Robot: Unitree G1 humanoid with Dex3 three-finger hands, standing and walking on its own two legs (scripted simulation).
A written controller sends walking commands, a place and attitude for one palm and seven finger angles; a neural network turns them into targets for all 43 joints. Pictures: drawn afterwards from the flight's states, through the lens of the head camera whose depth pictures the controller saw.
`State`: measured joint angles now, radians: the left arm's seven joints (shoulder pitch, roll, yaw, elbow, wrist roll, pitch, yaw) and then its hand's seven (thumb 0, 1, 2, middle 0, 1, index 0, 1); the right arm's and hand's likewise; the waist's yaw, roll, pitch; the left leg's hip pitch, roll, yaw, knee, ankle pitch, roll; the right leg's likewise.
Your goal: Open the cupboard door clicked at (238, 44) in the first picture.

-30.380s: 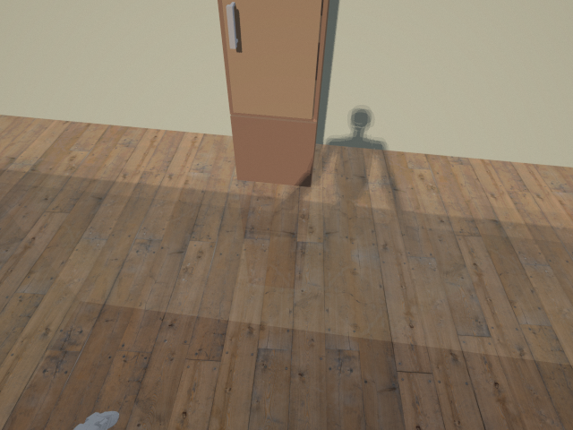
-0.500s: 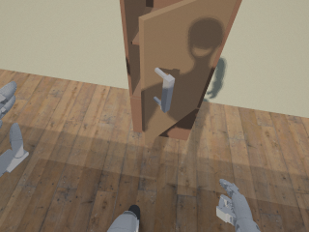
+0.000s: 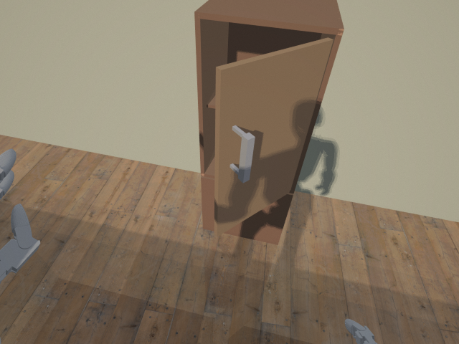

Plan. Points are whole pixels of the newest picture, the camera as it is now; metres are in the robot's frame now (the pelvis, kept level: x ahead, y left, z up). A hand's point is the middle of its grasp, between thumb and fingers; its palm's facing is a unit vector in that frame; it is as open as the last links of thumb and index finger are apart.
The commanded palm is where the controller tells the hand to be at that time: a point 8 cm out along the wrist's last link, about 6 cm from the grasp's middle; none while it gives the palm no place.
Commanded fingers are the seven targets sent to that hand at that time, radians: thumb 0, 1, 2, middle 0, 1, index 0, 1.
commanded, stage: stop stepping back and stand still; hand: left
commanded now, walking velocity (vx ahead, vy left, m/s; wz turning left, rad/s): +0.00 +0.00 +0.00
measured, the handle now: (240, 154) +0.56 +0.02 +0.03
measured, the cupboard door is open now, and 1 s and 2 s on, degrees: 50 50 50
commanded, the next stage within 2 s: let the arm hang, fingers relaxed in 0.54 s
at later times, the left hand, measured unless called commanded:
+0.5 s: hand out of the picture +0.14 +0.31 +0.16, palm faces +0.50 -0.75 -0.44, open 7.4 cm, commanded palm +0.09 +0.33 +0.18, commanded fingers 0.00 0.90 0.90 -0.20 -0.30 -0.20 -0.30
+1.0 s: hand out of the picture -0.01 +0.20 -0.18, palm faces +0.01 -0.99 -0.17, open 7.2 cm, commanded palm none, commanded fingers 0.00 0.90 0.90 -0.20 -0.30 -0.20 -0.30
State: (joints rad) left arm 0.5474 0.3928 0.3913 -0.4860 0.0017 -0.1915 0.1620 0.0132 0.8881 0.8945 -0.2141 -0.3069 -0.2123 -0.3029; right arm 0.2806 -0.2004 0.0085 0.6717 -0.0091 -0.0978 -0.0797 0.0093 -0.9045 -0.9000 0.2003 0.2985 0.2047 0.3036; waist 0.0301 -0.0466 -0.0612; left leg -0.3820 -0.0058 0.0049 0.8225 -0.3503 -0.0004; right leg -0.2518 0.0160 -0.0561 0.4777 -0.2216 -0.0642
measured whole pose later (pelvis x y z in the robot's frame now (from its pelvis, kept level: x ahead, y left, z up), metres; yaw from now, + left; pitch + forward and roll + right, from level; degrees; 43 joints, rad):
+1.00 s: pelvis -0.06 +0.02 -0.01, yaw +3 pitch -1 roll +0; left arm 0.25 0.20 0.00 0.89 0.03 0.06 0.00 0.01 0.95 0.89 -0.21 -0.30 -0.21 -0.30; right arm 0.26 -0.25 -0.01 0.98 -0.03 0.02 0.01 0.00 -0.91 -0.90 0.20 0.30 0.20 0.30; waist -0.02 -0.06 0.08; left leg -0.31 -0.02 -0.01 0.58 -0.25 0.01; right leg -0.36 -0.02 -0.07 0.56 -0.18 -0.03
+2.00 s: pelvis +0.00 +0.02 +0.01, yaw +3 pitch -1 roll +0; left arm 0.13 0.27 0.02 1.14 0.02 -0.02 0.01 0.00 0.91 0.89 -0.20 -0.30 -0.20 -0.30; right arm 0.15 -0.27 0.00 1.14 -0.02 0.00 -0.01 0.00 -0.91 -0.90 0.20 0.30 0.20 0.30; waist 0.01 0.01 0.06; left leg -0.10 -0.01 -0.02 0.33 -0.21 0.00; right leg -0.17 0.00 -0.07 0.34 -0.16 -0.03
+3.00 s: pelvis +0.00 -0.01 -0.01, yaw -10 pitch -1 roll +2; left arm 0.20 0.20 0.08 0.97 0.02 0.03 0.00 0.00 0.91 0.89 -0.20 -0.30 -0.20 -0.30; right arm 0.19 -0.22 -0.06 1.02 -0.01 0.06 -0.03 0.00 -0.91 -0.90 0.20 0.30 0.20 0.30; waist 0.02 0.03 0.13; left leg -0.36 0.05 0.05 1.02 -0.52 -0.03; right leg -0.30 0.03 -0.01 0.64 -0.33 -0.07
